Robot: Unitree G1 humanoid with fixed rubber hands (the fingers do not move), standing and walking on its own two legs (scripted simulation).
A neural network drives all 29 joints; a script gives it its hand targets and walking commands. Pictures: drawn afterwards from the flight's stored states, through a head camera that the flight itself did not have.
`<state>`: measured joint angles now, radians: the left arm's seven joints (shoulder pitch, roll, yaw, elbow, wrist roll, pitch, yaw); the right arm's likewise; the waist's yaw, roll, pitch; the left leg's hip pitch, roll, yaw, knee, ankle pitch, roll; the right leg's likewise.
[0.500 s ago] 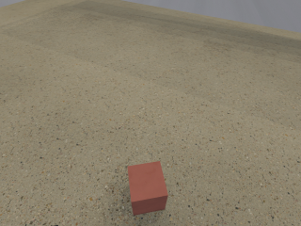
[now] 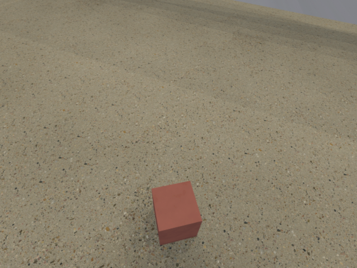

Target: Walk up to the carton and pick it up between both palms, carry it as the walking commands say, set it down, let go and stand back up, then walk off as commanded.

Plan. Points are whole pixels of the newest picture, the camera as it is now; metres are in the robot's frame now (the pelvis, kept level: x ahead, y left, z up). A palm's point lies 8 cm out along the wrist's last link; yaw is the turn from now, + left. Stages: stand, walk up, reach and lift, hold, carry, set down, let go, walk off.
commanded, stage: walk off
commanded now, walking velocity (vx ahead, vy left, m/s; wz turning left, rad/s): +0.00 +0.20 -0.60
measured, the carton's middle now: (174, 213) +0.47 +0.02 -0.65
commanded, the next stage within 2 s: none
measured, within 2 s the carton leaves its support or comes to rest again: neither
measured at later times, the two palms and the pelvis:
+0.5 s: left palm (51, 265) +0.14 +0.32 -0.13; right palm out of the picture -0.03 -0.16 -0.15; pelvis +0.03 +0.08 -0.01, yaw -17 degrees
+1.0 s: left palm (39, 194) +0.32 +0.42 -0.13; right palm out of the picture +0.03 -0.03 -0.11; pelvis +0.11 +0.21 +0.00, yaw -34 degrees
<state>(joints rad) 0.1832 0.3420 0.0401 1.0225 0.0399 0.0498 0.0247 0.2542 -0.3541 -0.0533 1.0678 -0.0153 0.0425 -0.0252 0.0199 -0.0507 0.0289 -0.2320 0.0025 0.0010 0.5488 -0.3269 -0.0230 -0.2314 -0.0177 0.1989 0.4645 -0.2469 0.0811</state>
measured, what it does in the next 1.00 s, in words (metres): steps to the left, turning right: right foot, then left foot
